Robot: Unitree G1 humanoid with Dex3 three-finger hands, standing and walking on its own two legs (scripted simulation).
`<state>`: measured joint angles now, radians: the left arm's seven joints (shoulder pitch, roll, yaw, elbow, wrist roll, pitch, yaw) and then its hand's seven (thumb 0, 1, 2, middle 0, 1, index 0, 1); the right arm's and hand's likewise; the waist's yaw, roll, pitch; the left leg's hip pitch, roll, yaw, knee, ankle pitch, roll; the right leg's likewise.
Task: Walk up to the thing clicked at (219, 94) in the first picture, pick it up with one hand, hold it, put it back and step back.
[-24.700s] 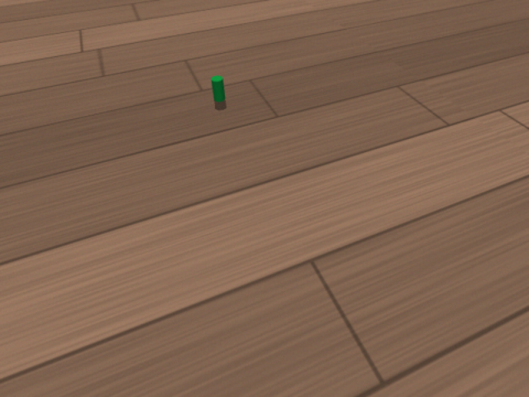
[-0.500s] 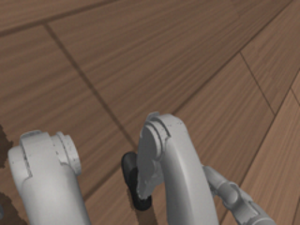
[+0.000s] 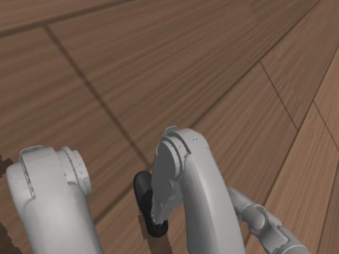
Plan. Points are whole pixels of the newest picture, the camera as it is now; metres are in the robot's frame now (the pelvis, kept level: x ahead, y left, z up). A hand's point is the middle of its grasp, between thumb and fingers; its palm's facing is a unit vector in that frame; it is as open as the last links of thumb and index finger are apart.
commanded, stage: open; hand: left
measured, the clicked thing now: out of the picture +0.41 +0.33 -0.21
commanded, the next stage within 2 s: withdraw in 0.22 s
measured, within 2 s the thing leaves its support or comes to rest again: neither
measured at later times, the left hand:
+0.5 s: hand out of the picture +0.41 +0.34 -0.16, palm faces +0.50 -0.87 +0.00, open 17.4 cm
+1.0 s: hand out of the picture +0.33 +0.42 -0.07, palm faces +0.45 -0.85 -0.26, open 17.4 cm
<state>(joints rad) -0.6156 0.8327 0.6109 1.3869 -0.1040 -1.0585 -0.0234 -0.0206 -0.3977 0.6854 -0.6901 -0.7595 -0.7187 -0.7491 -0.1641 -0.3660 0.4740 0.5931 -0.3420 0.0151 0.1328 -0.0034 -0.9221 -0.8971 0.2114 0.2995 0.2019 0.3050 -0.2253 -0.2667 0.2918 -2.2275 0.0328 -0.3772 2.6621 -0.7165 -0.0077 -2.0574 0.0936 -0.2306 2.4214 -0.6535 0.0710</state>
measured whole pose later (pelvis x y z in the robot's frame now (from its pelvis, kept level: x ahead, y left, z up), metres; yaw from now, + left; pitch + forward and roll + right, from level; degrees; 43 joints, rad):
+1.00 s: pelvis +0.00 -0.01 +0.04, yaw +5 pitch +24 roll -12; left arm -0.50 0.77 0.61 1.01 0.01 -0.51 -0.17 -0.02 -0.52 0.05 -0.05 -0.05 -0.06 -0.04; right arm -0.01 -0.30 0.19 0.61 -0.09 0.09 0.09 0.00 -0.90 -0.90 0.21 0.30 0.20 0.31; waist -0.11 -0.11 0.04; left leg -2.25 0.05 -0.22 2.47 -0.67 0.01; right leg -2.11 0.04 -0.13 2.33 -0.66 0.03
